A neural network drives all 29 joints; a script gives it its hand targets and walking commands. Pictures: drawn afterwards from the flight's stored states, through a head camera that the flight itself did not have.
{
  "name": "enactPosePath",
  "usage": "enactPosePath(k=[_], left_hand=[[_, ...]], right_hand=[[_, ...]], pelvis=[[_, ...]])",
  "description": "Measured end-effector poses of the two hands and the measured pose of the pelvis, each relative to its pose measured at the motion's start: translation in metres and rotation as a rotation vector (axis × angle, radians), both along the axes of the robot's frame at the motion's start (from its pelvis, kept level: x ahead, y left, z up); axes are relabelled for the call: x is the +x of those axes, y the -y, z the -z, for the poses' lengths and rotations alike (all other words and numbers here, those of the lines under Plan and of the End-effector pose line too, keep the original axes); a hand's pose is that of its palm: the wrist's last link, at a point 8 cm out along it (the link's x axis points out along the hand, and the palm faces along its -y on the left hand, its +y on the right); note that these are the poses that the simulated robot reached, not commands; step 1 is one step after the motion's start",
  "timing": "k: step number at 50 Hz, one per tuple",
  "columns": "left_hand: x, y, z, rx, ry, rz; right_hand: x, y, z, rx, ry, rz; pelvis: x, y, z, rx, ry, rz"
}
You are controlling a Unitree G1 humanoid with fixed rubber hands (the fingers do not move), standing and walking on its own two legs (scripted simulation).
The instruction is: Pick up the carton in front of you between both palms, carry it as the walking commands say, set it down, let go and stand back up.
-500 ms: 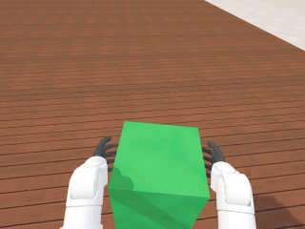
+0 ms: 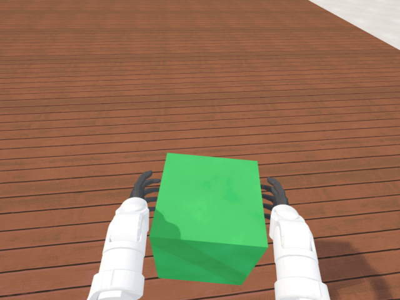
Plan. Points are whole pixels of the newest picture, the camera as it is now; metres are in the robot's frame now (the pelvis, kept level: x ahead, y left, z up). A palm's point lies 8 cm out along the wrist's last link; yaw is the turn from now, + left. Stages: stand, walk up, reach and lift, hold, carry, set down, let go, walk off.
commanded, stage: carry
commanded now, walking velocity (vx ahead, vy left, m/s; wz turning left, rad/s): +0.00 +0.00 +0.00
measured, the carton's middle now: (205, 221) +0.32 +0.00 -0.05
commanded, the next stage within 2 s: none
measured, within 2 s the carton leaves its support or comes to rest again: neither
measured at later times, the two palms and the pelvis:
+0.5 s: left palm (139, 200) +0.31 +0.14 +0.05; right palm (281, 207) +0.30 -0.15 +0.05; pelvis +0.02 +0.00 +0.01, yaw -1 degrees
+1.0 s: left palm (151, 135) +0.52 +0.16 +0.05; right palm (259, 137) +0.53 -0.14 +0.05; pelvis +0.23 -0.01 +0.00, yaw +3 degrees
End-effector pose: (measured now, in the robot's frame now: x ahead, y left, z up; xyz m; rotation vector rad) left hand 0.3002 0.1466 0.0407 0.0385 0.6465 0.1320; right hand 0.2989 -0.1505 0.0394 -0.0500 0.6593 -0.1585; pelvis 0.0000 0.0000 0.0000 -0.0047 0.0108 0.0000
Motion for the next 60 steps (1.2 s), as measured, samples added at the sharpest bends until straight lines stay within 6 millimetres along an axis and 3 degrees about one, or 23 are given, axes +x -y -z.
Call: enactPosePath(k=[9,19,25,32,40,46,50,55,60], left_hand=[[-0.005,0.000,-0.010,-0.008,0.021,-0.007],[-0.010,0.004,0.000,0.000,-0.027,0.007],[0.006,0.002,-0.007,-0.008,-0.027,0.008],[0.069,-0.010,-0.009,-0.023,0.013,0.021],[0.120,-0.015,-0.008,0.022,-0.043,0.053],[0.174,-0.012,-0.014,0.015,0.013,-0.005],[0.216,-0.010,-0.006,0.027,-0.004,-0.049],[0.247,-0.016,0.004,0.002,-0.081,-0.099],[0.291,-0.022,0.003,0.014,-0.049,-0.086]], right_hand=[[-0.003,0.000,-0.012,0.000,0.022,-0.002],[-0.010,0.004,-0.003,-0.005,-0.025,0.004],[0.004,0.003,-0.010,-0.026,-0.026,-0.004],[0.062,-0.011,-0.016,-0.014,0.015,0.030],[0.105,-0.015,-0.005,0.026,-0.033,0.053],[0.178,-0.012,-0.015,0.025,0.026,0.001],[0.234,-0.010,-0.006,0.010,0.015,-0.054],[0.279,-0.017,0.000,-0.016,-0.060,-0.103],[0.317,-0.023,0.004,0.016,-0.028,-0.077]], pelvis=[[-0.003,0.001,0.000,0.002,-0.008,0.005],[-0.004,0.002,0.000,0.003,-0.008,0.005],[0.017,0.000,-0.007,0.017,-0.027,0.016],[0.062,-0.020,-0.004,0.034,-0.060,0.032],[0.117,-0.028,-0.019,-0.018,-0.069,0.016],[0.181,-0.010,-0.010,-0.008,-0.042,-0.001],[0.228,0.005,-0.001,-0.021,-0.034,-0.045],[0.268,0.011,-0.015,0.012,-0.045,-0.068],[0.305,0.000,-0.016,0.001,-0.035,-0.046]])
